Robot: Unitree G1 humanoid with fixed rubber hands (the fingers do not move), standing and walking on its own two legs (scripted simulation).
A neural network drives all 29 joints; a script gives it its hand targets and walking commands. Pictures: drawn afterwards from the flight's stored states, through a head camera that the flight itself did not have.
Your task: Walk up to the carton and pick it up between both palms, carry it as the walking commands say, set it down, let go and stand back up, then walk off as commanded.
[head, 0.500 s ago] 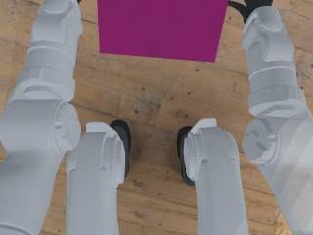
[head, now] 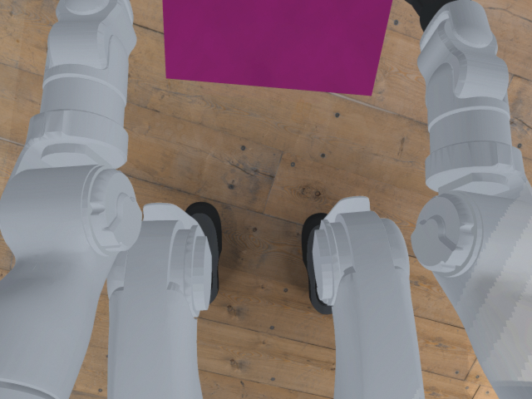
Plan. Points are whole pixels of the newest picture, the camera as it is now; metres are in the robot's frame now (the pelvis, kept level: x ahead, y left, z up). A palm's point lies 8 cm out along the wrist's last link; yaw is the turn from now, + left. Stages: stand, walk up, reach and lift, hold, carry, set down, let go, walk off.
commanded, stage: set down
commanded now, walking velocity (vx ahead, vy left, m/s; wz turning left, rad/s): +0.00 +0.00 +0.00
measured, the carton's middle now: (274, 3) +0.56 -0.01 -0.27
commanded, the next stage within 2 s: none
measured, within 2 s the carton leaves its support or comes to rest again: neither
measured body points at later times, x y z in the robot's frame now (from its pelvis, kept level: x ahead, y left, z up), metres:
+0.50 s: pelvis +0.01 +0.00 +0.00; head +0.39 +0.01 +0.24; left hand +0.58 +0.17 -0.18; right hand +0.56 -0.19 -0.18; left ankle +0.11 +0.12 -0.33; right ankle +0.09 -0.12 -0.33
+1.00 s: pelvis +0.02 +0.00 +0.00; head +0.39 +0.01 +0.24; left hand +0.58 +0.17 -0.18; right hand +0.56 -0.19 -0.18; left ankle +0.11 +0.12 -0.33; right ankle +0.09 -0.12 -0.33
